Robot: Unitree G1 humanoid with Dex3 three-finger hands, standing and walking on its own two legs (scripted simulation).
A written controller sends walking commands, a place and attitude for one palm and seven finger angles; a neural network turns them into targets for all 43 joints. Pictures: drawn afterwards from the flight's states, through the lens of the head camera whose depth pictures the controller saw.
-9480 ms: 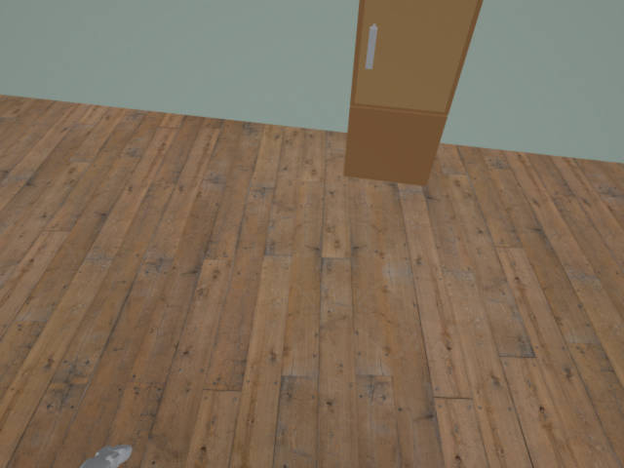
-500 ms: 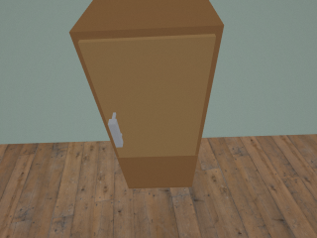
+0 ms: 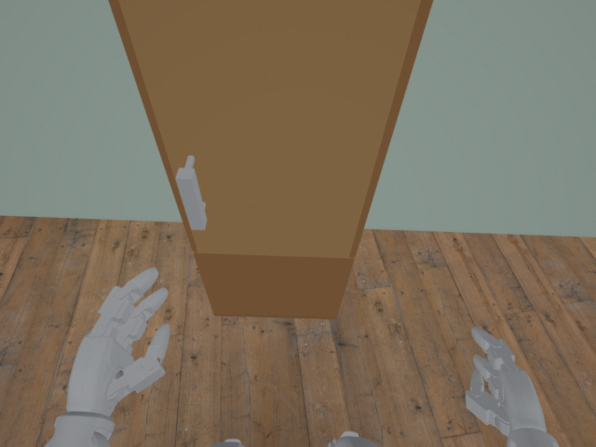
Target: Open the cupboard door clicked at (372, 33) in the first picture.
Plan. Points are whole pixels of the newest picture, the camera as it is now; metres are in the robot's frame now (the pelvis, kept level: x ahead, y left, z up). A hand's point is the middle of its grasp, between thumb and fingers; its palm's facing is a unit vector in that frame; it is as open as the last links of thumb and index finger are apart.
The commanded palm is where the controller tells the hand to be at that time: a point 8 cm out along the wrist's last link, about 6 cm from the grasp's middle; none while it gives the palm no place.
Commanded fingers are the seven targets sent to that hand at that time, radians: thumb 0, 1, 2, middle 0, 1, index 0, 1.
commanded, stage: raise the hand with hooked fingers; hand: left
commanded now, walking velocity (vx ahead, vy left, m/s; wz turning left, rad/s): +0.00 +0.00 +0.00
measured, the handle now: (194, 193) +0.55 +0.22 -0.04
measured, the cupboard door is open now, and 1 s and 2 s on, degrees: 0 0 0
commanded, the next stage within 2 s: move the hooked fingers beside the handle in 1.76 s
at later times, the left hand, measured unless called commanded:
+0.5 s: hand (122, 368) +0.22 +0.24 -0.02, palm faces +0.00 -1.00 -0.01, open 11.1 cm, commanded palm +0.19 +0.30 -0.01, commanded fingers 0.00 -0.10 0.47 -0.27 -0.94 -0.27 -0.94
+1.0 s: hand (74, 355) +0.23 +0.30 -0.01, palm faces +0.05 -1.00 -0.08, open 13.7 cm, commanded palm +0.21 +0.35 -0.01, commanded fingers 0.00 -0.50 0.30 -0.30 -1.20 -0.30 -1.20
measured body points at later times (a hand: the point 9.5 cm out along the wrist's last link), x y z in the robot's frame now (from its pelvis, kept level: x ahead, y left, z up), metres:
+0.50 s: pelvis -0.03 +0.02 -0.05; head +0.06 +0.02 +0.39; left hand +0.21 +0.29 -0.02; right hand +0.12 -0.21 -0.15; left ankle -0.01 +0.12 -0.68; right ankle +0.03 -0.09 -0.68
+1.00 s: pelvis -0.02 +0.04 -0.05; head +0.06 +0.07 +0.39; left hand +0.22 +0.36 -0.01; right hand +0.18 -0.18 -0.12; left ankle -0.01 +0.12 -0.68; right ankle +0.03 -0.09 -0.68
